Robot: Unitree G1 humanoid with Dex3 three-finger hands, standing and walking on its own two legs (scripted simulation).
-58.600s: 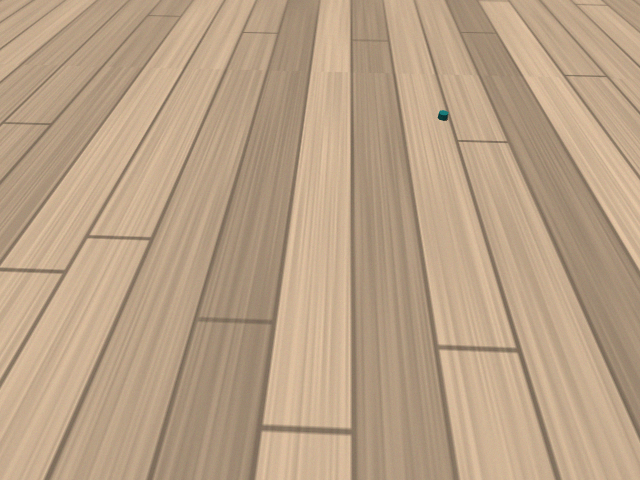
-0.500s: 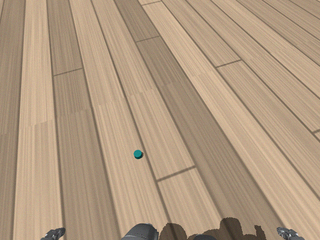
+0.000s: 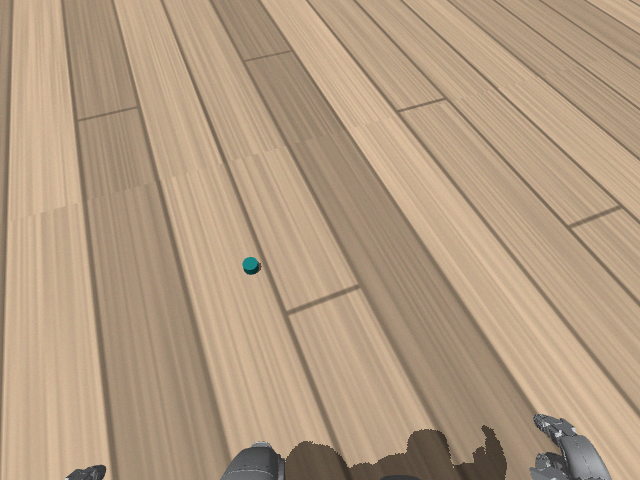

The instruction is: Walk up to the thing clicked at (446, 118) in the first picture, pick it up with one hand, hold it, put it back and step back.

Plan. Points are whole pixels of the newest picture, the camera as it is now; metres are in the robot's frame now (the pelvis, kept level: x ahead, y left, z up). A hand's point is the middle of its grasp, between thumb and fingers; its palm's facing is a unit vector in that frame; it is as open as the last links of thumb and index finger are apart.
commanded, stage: step back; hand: left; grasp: from above
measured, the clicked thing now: (250, 265) +0.80 +0.27 -0.73
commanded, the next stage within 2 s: stand in 1.86 s
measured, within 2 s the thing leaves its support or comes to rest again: neither
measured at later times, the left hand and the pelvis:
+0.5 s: hand out of the picture -0.06 +0.26 -0.13, palm faces +0.08 -0.92 -0.38, open 7.4 cm; pelvis -0.17 -0.01 +0.01, yaw +5 degrees
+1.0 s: hand out of the picture -0.28 +0.24 -0.12, palm faces +0.11 -0.89 -0.43, open 7.4 cm; pelvis -0.31 -0.05 +0.01, yaw +7 degrees
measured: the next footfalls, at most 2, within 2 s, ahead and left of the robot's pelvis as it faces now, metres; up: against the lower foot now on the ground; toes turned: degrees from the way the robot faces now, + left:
left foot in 0.34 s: -0.10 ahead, +0.10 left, +0.00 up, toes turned +4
right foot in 0.70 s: -0.24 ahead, -0.16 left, +0.00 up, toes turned +5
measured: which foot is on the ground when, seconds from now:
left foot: down 0.00-0.02, up 0.04-0.32, down 0.34-0.72, up 0.74-0.98, down 1.00-1.00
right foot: down 0.00-0.36, up 0.38-0.68, down 0.70-1.00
